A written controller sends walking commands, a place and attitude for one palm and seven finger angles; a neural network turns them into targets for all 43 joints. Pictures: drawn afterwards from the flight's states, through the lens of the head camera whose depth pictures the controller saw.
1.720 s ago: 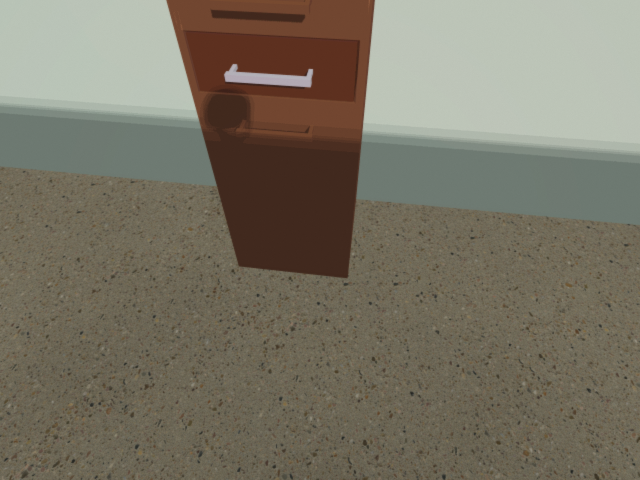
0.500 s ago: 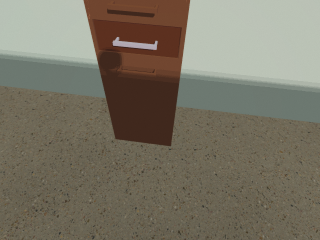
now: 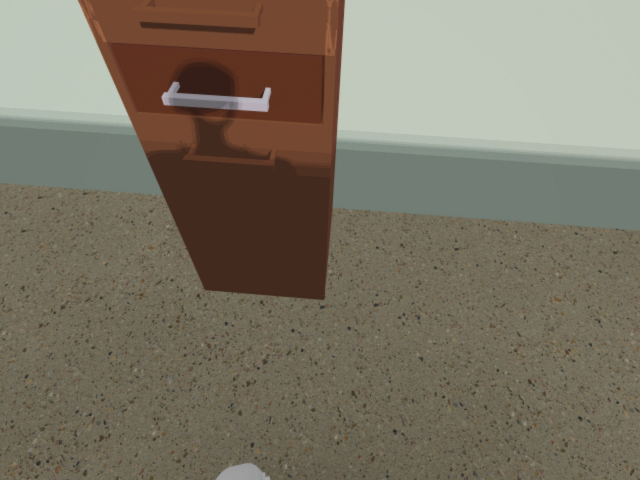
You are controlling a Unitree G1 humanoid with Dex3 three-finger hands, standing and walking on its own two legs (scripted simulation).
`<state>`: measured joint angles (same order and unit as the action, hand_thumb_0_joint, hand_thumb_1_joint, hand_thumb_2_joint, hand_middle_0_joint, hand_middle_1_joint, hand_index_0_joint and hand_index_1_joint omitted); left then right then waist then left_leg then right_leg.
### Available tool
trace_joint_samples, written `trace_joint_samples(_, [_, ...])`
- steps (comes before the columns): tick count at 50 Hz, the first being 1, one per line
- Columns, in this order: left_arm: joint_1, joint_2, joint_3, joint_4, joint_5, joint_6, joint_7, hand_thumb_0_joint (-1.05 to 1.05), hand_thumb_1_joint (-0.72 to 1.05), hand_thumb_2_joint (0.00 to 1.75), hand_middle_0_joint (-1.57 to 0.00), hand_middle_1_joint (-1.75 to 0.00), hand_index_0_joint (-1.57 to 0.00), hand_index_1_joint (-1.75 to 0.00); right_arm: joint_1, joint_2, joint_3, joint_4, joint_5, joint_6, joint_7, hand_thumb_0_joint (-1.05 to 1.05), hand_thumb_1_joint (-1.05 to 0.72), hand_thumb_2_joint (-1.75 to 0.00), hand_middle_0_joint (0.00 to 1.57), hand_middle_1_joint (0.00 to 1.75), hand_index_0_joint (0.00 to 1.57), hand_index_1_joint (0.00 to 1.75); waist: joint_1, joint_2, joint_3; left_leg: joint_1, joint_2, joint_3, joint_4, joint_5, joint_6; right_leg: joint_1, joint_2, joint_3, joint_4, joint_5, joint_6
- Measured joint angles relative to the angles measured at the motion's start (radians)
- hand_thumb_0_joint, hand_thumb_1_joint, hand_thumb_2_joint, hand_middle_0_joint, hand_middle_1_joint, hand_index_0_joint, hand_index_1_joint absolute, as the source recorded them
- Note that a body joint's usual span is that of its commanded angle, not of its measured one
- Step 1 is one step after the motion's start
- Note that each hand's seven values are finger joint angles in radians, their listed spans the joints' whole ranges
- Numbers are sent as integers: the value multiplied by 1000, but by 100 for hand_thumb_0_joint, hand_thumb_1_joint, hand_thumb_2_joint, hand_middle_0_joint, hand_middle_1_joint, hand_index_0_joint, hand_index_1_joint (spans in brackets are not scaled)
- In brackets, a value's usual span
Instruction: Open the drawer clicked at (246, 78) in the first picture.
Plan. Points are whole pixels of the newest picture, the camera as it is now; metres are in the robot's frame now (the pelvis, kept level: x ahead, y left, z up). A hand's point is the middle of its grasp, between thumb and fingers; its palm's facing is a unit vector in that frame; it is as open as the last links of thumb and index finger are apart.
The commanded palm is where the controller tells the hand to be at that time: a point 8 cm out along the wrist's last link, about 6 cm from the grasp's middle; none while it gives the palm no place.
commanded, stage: take the last steps up to it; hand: left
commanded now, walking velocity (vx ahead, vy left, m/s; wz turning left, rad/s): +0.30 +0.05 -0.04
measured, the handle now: (218, 96) +0.75 +0.22 +0.05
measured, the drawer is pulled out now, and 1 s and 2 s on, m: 0.00 0.00 0.00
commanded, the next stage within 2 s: come to a stop and stand still in 0.34 s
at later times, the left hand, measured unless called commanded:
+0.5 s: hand (206, 430) +0.21 +0.18 -0.17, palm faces +0.07 -0.97 -0.25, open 7.3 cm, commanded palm none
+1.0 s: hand (226, 364) +0.30 +0.17 -0.15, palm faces +0.04 -0.95 -0.32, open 7.4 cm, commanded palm none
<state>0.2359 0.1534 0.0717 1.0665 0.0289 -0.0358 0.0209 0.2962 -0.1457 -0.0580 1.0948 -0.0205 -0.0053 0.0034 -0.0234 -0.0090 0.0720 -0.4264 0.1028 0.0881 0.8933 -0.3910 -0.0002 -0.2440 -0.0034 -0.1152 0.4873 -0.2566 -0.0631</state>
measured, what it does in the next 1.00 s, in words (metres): walks ahead: left foot, then right foot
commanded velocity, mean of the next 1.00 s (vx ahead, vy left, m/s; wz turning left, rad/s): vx -0.03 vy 0.05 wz -0.01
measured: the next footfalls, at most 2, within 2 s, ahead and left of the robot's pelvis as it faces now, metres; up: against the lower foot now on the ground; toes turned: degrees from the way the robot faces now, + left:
left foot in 0.12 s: +0.14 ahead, +0.14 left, +0.00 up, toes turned +6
right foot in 0.36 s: +0.26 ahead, -0.12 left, +0.00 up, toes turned -2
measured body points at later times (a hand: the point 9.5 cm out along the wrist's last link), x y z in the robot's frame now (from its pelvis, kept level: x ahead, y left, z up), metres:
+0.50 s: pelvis +0.18 -0.02 +0.00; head +0.22 -0.03 +0.45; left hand +0.20 +0.23 -0.15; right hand +0.19 -0.26 -0.17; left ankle +0.15 +0.12 -0.69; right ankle +0.19 -0.11 -0.74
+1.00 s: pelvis +0.23 -0.04 +0.00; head +0.28 -0.08 +0.44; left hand +0.30 +0.21 -0.13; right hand +0.29 -0.29 -0.17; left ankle +0.19 +0.10 -0.67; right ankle +0.22 -0.12 -0.74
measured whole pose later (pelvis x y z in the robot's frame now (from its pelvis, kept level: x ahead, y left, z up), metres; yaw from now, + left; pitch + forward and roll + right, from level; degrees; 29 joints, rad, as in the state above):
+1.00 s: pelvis +0.23 -0.04 +0.00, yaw +0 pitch -1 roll +2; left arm 0.15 0.18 0.06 0.99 0.02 0.01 0.04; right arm 0.12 -0.23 -0.08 1.02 0.00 0.08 -0.02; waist 0.00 0.05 0.12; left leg -0.39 -0.01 -0.01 1.02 -0.48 -0.04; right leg -0.23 0.00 -0.04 0.55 -0.31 -0.06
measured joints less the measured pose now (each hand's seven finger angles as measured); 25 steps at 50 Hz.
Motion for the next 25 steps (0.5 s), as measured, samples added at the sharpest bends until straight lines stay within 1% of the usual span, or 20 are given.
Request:
trace_joint_samples(3, [29, -9, -3, 19, -4, -2, -15, 1, 93, 90, -20, -30, -20, -30, -66, -7, 1, -46, 1, -21, 4, 0, -91, -90, 19, 30, 19, 30, 19, -13, -4, 33, -8, 10, -194, 72, -4, 49, 3, 12, -30, -16, 9])
trace_joint_samples(5, [52, -20, -5, 26, -8, -2, -22, 1, 93, 90, -20, -30, -20, -30, -99, -16, 5, -67, 3, -39, 4, 0, -91, -90, 19, 30, 19, 30, 33, -8, -3, 84, -17, 21, -325, 125, -5, 70, 6, 18, -7, -52, 22])
trace_joint_samples(6, [67, -26, -6, 27, -10, -1, -26, 1, 93, 90, -20, -30, -20, -30, -110, -23, 8, -77, 2, -52, 2, 0, -91, -90, 19, 30, 19, 30, 37, 1, -7, 107, -17, 17, -369, 162, 6, 66, 11, 21, 31, -83, 28])
trace_joint_samples(7, [73, -26, -6, 31, -11, 5, -29, 1, 92, 90, -20, -30, -20, -30, -124, -20, 8, -82, -3, -61, -3, 0, -91, -90, 19, 30, 19, 30, 38, -7, -3, 109, -22, 22, -348, 174, 6, 45, 1, 24, 109, -122, 28])
trace_joint_samples(9, [65, -19, -6, 40, -9, 18, -30, 1, 92, 90, -20, -30, -20, -30, -133, -9, 14, -95, -12, -73, -11, 0, -91, -90, 19, 30, 20, 30, 35, -22, 5, 124, -33, 33, -316, 136, 3, -38, -7, 43, 349, -219, 24])
trace_joint_samples(10, [54, -15, -6, 40, -8, 22, -31, 1, 92, 90, -20, -30, -20, -30, -126, -4, 17, -101, -13, -76, -13, 0, -91, -90, 19, 30, 20, 30, 32, -22, 7, 138, -37, 32, -323, 123, 1, -84, -9, 46, 452, -228, 24])
trace_joint_samples(11, [39, -12, -5, 37, -9, 25, -32, 1, 92, 90, -20, -30, -20, -30, -115, 1, 19, -102, -13, -78, -16, 0, -91, -90, 19, 30, 20, 30, 31, -21, 10, 156, -42, 30, -342, 119, -3, -123, -15, 46, 513, -223, 26])
trace_joint_samples(12, [24, -11, -4, 28, -8, 26, -33, 1, 92, 90, -20, -30, -20, -30, -104, 1, 12, -101, -11, -78, -25, -1, -92, -90, 19, 30, 20, 30, 31, -17, 13, 176, -45, 27, -366, 123, -8, -151, -23, 46, 527, -214, 29])
trace_joint_samples(13, [10, -5, -2, 21, -4, 29, -28, 1, 93, 90, -20, -30, -20, -30, -94, -5, 9, -95, -11, -75, -30, -1, -93, -90, 20, 30, 20, 30, 32, -10, 15, 197, -46, 24, -389, 127, -14, -166, -32, 43, 495, -204, 32])
trace_joint_samples(15, [-9, 8, 1, -1, -6, 24, -34, 2, 94, 90, -20, -30, -20, -30, -71, -21, 10, -78, -13, -59, -28, -1, -94, -90, 20, 30, 20, 30, 33, 10, 20, 230, -41, 18, -409, 118, -22, -163, -45, 30, 356, -165, 39])
trace_joint_samples(17, [-14, 23, 2, -28, -5, 8, -41, 2, 94, 90, -20, -30, -20, -30, -42, -33, 11, -56, -8, -38, -21, -1, -94, -90, 20, 30, 20, 30, 37, 21, 17, 242, -35, 13, -371, 75, -32, -125, -50, 22, 190, -87, 44])
trace_joint_samples(18, [-8, 40, 2, -43, -2, -4, -42, 2, 94, 90, -20, -30, -20, -30, -23, -31, 12, -48, -3, -26, -16, -1, -94, -90, 20, 30, 20, 30, 39, 2, 7, 225, -47, 17, -313, 17, -24, -109, -63, 43, 118, -51, 33])
trace_joint_samples(19, [-14, 43, 4, -46, -2, -11, -37, 2, 93, 90, -20, -30, -20, -30, -17, -37, 10, -34, 1, -11, -11, -1, -94, -90, 20, 30, 20, 30, 43, 8, 10, 198, -45, 5, -219, -56, -15, -114, -63, 40, 142, -11, 28])
trace_joint_samples(20, [-19, 39, 3, -46, -3, -11, -31, 1, 93, 90, -20, -30, -20, -30, -17, -46, 8, -21, 2, 5, -5, -1, -93, -90, 20, 30, 20, 30, 43, 25, 18, 166, -42, -16, -112, -101, -8, -106, -56, 27, 167, -18, 26])
trace_joint_samples(22, [-13, 30, 0, -46, -4, -9, -20, 1, 93, 90, -20, -30, -20, -30, -26, -57, 2, 1, 2, 23, 1, 0, -93, -90, 20, 30, 20, 30, 42, 41, 23, 95, -45, -38, 55, -107, -1, -71, -44, 15, 151, -44, 24])
trace_joint_samples(23, [-5, 25, -2, -42, -3, -7, -14, 1, 92, 90, -20, -30, -20, -30, -33, -59, 1, 6, 1, 26, 2, 0, -92, -90, 20, 30, 20, 30, 39, 41, 22, 67, -46, -38, 90, -88, 0, -49, -41, 14, 122, -45, 26])
trace_joint_samples(24, [4, 20, -4, -36, -3, -5, -10, 1, 92, 90, -20, -30, -20, -30, -39, -58, 2, 6, 2, 25, 1, 0, -92, -90, 20, 30, 20, 30, 36, 37, 20, 47, -45, -33, 89, -67, -3, -27, -38, 15, 87, -38, 31])
trace_joint_samples(25, [11, 16, -6, -28, -2, -3, -7, 0, 92, 90, -20, -30, -20, -30, -46, -54, 4, 3, 5, 22, 0, 0, -92, -90, 20, 30, 20, 30, 33, 30, 19, 39, -46, -26, 52, -51, -7, -6, -38, 18, 52, -26, 36])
